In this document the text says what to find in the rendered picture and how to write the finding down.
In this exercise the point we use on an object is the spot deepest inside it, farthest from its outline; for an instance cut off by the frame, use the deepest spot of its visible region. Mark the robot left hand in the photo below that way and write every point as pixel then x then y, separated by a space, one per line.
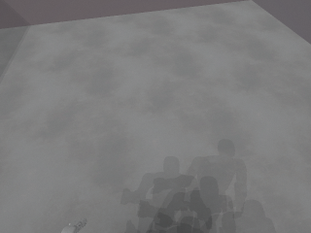
pixel 74 226

